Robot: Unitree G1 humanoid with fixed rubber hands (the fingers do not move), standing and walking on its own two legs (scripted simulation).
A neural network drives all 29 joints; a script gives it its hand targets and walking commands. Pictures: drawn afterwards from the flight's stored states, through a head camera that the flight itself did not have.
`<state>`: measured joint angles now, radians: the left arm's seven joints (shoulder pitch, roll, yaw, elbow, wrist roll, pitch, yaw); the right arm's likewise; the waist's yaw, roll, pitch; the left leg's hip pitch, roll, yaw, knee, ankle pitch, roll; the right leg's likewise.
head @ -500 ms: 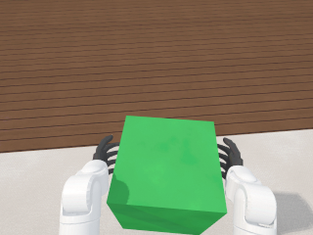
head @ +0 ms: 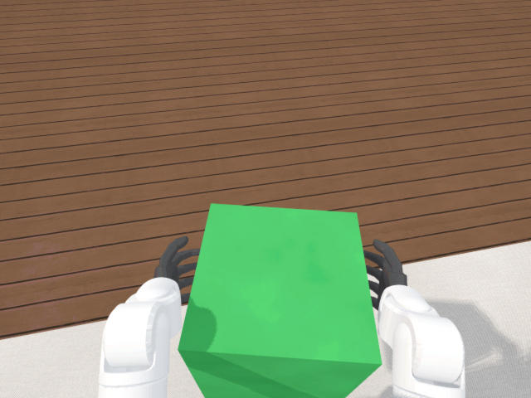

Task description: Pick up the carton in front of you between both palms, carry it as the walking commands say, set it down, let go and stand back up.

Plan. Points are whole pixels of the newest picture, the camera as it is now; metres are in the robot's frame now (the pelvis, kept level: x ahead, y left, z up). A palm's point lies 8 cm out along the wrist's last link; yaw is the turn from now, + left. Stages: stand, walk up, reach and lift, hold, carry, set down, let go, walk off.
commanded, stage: carry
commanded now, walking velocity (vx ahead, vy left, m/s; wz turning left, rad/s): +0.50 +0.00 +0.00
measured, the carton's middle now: (276, 310) +0.25 -0.02 +0.00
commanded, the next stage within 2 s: none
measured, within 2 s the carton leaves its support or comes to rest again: neither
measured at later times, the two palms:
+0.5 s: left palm (181, 111) +0.61 +0.16 +0.13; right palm (326, 98) +0.66 -0.14 +0.13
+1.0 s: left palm (197, 32) +1.06 +0.18 +0.12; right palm (297, 28) +1.07 -0.12 +0.12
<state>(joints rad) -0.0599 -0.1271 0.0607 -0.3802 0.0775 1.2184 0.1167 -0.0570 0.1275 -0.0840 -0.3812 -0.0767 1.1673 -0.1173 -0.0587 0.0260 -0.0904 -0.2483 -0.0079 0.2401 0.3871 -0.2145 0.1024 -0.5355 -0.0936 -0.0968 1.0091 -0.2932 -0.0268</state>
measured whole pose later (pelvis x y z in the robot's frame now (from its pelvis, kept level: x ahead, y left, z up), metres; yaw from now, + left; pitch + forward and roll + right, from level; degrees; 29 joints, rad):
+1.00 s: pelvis +0.68 +0.03 +0.00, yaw +3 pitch +7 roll -1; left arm -0.71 -0.09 0.31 -0.18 0.04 1.20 0.17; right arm -0.75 0.06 -0.31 -0.09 0.04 1.13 -0.18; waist -0.08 0.00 0.09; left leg -0.28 -0.01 0.14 0.48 -0.40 0.11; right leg -0.75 -0.04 -0.07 0.97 -0.30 -0.06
